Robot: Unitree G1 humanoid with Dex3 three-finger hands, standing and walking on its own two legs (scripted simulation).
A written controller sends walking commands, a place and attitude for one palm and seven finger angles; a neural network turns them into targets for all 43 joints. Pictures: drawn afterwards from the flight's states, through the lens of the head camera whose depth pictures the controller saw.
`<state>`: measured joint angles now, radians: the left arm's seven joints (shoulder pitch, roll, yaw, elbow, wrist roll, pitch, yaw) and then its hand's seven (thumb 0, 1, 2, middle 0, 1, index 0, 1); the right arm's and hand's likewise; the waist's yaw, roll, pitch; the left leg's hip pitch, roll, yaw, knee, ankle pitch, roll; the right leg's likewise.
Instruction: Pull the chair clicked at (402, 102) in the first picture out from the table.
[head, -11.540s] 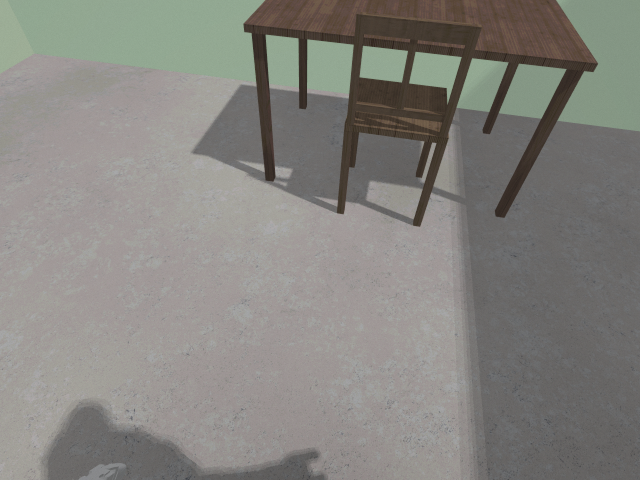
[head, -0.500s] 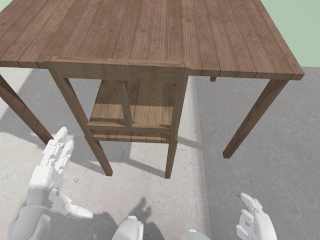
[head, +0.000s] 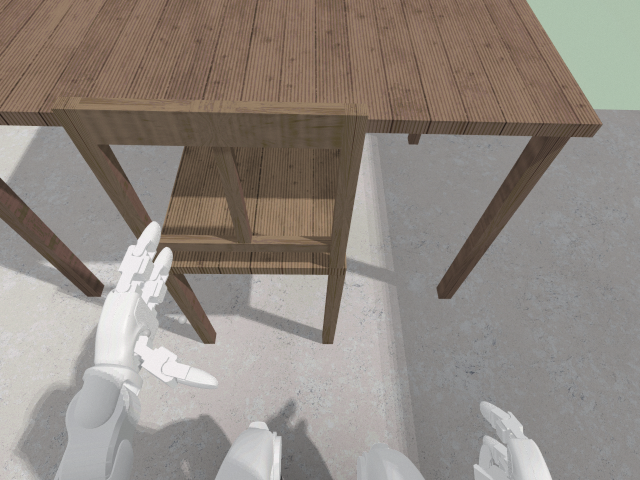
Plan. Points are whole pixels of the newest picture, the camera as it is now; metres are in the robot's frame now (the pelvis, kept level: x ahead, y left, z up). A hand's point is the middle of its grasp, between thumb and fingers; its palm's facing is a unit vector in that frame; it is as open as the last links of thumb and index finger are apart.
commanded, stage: aim the fingers beside a spindle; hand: left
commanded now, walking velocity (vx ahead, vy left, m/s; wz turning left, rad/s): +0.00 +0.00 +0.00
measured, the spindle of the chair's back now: (235, 198) +0.51 +0.15 -0.01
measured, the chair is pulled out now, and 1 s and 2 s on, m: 0.00 0.00 0.00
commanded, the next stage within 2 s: push the fingers through the gap in 1.38 s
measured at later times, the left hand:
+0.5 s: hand (215, 295) +0.34 +0.14 +0.01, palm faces -0.01 -1.00 -0.01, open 17.0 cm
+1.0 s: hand (233, 273) +0.38 +0.13 +0.00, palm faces +0.02 -1.00 -0.03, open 16.9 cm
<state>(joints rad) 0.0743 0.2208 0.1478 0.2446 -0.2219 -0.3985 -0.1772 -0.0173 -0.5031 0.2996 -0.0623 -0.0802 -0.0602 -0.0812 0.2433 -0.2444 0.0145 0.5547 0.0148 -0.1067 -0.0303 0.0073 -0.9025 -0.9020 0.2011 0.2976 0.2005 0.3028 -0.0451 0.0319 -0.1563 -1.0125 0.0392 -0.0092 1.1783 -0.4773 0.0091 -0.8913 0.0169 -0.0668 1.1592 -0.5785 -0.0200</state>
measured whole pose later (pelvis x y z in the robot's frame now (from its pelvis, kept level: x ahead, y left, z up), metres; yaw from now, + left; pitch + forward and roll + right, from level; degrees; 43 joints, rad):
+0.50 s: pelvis -0.01 +0.01 -0.01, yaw -1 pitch +20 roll -2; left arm -0.14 0.18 0.09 0.41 -0.15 -0.43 -0.07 -0.02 -0.50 0.30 -0.06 -0.08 -0.06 -0.08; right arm 0.23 -0.24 0.01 0.56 0.00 -0.03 0.00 0.01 -0.90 -0.90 0.20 0.30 0.20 0.30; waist -0.05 0.03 -0.17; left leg -1.11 0.04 0.00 1.24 -0.49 0.02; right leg -0.99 0.01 -0.06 1.23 -0.59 -0.01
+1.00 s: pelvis -0.01 +0.00 -0.03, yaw -1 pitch +22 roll -2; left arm -0.31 0.18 0.13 0.58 -0.12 -0.48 -0.01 -0.02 -0.50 0.30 -0.06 -0.08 -0.06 -0.08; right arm 0.25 -0.23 0.01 0.57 -0.01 0.04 0.02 0.00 -0.90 -0.90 0.20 0.30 0.20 0.30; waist -0.08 0.03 -0.17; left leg -1.18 0.05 0.01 1.29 -0.50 0.01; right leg -1.08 0.02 -0.05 1.29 -0.60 -0.02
